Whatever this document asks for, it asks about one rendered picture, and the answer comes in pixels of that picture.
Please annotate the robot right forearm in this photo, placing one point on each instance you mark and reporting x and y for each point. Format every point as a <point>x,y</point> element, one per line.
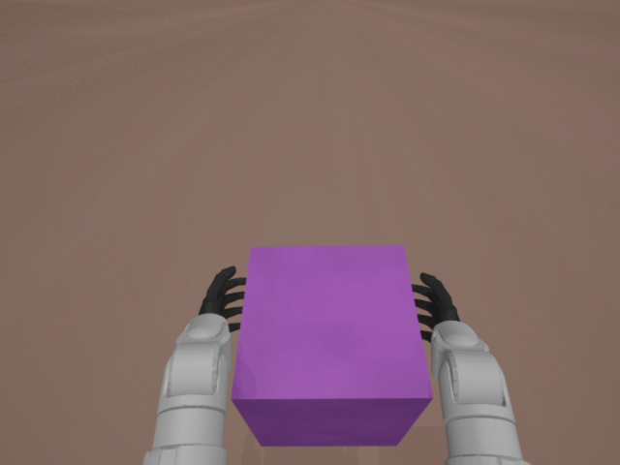
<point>476,406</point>

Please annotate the robot left forearm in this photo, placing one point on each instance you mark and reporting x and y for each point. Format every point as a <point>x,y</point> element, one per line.
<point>193,399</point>

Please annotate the right robot hand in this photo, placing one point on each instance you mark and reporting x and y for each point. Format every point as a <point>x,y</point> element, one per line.
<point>440,307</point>

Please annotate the left robot hand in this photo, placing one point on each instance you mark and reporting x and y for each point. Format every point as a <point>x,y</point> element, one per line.
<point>216,300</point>

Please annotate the carton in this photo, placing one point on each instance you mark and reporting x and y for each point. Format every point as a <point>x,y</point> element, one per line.
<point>329,351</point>

